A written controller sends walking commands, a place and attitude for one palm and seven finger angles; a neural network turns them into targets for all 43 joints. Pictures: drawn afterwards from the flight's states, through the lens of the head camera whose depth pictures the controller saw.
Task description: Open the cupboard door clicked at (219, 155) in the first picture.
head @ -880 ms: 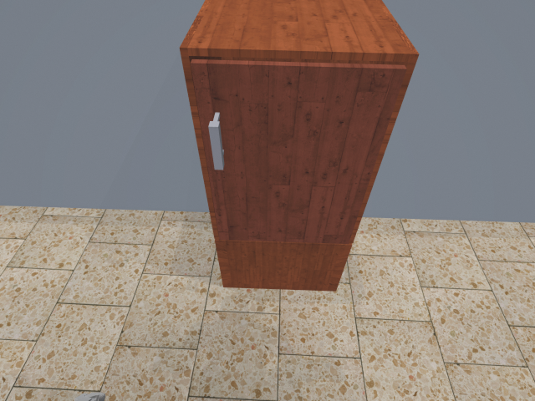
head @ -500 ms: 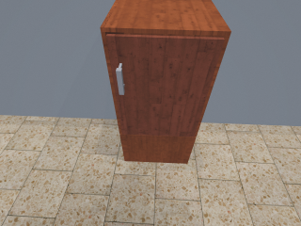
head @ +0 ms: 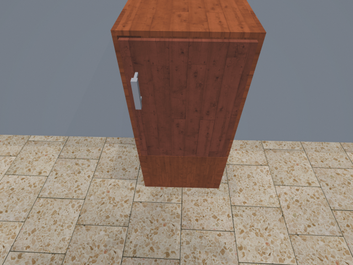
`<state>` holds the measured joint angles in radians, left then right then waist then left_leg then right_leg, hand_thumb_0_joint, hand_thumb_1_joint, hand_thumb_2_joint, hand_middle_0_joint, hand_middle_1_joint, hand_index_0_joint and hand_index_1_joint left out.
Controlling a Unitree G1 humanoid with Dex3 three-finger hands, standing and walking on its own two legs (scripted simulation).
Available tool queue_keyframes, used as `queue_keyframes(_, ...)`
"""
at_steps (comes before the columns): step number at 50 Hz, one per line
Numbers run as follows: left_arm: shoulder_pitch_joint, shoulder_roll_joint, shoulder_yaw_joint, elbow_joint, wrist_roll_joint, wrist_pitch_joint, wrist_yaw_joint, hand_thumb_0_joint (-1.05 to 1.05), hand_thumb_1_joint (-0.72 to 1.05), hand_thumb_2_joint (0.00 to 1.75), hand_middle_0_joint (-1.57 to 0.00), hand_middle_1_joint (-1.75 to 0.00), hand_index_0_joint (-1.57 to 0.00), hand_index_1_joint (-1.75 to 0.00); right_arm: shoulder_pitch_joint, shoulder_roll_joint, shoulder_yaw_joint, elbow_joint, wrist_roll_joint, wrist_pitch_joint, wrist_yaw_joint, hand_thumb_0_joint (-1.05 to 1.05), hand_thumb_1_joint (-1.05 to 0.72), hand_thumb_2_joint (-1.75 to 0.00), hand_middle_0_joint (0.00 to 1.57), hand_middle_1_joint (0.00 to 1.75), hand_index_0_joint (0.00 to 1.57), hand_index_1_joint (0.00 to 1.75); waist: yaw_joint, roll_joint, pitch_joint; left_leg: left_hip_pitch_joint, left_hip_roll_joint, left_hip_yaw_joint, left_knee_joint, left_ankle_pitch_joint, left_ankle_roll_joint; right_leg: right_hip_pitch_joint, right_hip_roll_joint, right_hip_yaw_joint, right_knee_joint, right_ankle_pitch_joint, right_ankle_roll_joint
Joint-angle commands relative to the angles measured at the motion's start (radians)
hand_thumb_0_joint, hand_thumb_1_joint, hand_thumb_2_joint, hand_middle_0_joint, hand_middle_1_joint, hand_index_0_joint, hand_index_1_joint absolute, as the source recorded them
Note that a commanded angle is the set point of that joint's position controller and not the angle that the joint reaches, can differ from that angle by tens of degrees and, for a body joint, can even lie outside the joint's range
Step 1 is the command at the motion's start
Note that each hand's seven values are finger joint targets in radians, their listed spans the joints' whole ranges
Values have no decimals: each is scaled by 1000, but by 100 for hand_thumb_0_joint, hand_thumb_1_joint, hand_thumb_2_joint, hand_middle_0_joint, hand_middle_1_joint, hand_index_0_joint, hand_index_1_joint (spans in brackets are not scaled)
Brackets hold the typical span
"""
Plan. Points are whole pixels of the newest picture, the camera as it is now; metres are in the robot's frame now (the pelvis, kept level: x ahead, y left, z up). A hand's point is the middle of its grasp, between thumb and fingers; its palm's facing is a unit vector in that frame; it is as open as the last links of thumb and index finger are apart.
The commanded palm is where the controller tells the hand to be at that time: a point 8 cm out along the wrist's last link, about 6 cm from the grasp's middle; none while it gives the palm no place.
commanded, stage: look at it before walking up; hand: left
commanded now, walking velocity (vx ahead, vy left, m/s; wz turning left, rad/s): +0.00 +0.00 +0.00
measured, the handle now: (137, 91) +0.66 +0.18 +0.02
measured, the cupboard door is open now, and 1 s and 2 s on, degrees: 0 0 0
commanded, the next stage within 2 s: take the last steps up to it in 0.56 s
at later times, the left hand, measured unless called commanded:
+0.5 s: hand out of the picture +0.09 +0.24 -0.15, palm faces -0.02 -0.94 -0.33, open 7.4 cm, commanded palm none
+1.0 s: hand out of the picture +0.05 +0.19 -0.18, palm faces +0.00 -0.98 -0.21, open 7.4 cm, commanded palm none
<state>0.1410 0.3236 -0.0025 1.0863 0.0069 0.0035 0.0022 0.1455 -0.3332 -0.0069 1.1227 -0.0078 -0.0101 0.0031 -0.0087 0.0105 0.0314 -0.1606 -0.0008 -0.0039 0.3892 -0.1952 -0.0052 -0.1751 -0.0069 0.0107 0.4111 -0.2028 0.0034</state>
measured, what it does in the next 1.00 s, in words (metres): stands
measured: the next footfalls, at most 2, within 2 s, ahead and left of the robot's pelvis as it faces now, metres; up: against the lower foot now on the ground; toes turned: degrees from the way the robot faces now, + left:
none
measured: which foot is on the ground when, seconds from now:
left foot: down 0.00-1.00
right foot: down 0.00-1.00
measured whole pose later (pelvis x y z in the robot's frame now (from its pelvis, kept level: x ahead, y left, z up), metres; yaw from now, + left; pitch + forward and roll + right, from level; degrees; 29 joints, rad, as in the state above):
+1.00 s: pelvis +0.04 +0.00 -0.01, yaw -1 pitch -1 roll +0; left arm 0.28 0.21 0.00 1.11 0.01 0.02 0.00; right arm 0.25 -0.21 0.01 1.15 -0.01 0.00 0.00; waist 0.00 0.00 0.00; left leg -0.15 0.01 0.01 0.49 -0.32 -0.01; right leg -0.16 0.01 0.02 0.49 -0.31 0.00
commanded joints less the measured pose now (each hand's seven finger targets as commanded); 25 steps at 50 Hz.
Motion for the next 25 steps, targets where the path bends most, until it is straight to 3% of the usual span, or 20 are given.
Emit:
queue_keyframes(1,-47,208,41,-68,6,-29,12,0,90,90,-20,-30,-20,-30,-46,-195,-32,-68,-2,-23,-15,0,-90,-90,20,30,20,30,5,-23,-45,7,112,-97,-76,64,31,-2,-105,107,-88,48,-29)
queue_keyframes(25,-49,208,42,-66,4,-30,10,0,90,90,-20,-30,-20,-30,-65,-200,-27,-65,-2,-24,-18,0,-90,-90,20,30,20,30,6,-8,-59,40,118,-89,-88,113,26,29,-107,105,-102,116,-28)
